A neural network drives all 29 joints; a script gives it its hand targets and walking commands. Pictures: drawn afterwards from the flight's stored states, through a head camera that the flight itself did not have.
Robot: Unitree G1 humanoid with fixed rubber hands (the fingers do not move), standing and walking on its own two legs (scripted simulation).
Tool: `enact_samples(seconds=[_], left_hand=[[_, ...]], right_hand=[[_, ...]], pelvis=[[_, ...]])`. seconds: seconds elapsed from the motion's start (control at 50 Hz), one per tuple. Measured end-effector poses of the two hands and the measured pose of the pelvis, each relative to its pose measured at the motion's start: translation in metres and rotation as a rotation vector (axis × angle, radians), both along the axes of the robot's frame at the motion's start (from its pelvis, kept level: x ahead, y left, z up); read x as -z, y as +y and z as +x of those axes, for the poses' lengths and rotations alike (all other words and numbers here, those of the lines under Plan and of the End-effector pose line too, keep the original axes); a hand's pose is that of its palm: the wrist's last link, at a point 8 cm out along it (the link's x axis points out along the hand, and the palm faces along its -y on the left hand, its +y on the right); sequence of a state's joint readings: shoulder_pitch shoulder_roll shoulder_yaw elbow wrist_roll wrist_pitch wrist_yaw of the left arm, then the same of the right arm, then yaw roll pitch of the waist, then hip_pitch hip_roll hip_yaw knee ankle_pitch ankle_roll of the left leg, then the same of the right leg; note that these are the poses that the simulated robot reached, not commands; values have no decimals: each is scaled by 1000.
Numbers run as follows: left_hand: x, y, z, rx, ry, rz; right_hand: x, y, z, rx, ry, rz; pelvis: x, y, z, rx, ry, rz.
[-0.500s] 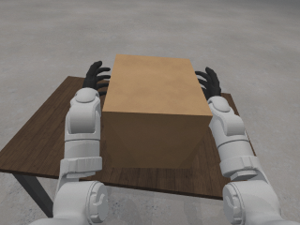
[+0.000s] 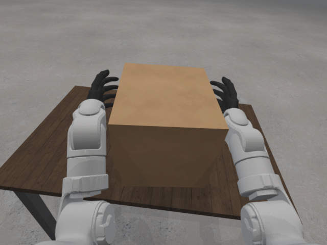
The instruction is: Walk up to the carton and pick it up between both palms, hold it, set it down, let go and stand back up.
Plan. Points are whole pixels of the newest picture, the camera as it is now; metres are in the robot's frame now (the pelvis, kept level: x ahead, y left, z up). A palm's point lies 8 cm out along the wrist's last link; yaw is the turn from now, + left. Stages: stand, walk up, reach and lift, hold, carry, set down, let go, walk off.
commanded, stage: hold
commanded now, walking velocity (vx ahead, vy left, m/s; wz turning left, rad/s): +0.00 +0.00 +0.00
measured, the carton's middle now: (163, 122) +0.37 -0.01 +0.16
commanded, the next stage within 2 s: set down in 1.90 s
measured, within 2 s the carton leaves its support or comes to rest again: neither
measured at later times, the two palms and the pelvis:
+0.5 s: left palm (96, 103) +0.36 +0.15 +0.22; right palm (228, 106) +0.37 -0.16 +0.21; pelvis +0.00 -0.01 +0.00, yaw +1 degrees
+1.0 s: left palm (99, 101) +0.37 +0.14 +0.22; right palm (229, 109) +0.36 -0.17 +0.21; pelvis +0.00 +0.00 +0.00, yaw +0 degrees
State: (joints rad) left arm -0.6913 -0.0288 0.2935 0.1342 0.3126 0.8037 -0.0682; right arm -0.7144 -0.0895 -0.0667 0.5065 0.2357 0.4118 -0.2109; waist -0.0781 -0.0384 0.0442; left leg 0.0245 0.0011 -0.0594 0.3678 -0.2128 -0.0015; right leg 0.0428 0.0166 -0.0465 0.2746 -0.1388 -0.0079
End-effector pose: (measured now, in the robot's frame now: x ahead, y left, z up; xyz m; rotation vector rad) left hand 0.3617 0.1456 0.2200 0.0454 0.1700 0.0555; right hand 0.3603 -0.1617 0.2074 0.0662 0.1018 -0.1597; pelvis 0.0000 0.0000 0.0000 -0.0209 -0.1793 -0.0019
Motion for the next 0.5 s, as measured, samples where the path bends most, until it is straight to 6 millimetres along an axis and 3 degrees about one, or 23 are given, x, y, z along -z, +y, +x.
enact_samples(seconds=[0.24,0.5], left_hand=[[-1,-9,4,-9,3,-3],[1,0,0,-27,-7,-25]], right_hand=[[-1,-8,3,2,1,-14],[-6,0,6,-18,-8,-21]], pelvis=[[-1,-2,-5,12,32,4],[-1,-10,1,-12,17,1]])
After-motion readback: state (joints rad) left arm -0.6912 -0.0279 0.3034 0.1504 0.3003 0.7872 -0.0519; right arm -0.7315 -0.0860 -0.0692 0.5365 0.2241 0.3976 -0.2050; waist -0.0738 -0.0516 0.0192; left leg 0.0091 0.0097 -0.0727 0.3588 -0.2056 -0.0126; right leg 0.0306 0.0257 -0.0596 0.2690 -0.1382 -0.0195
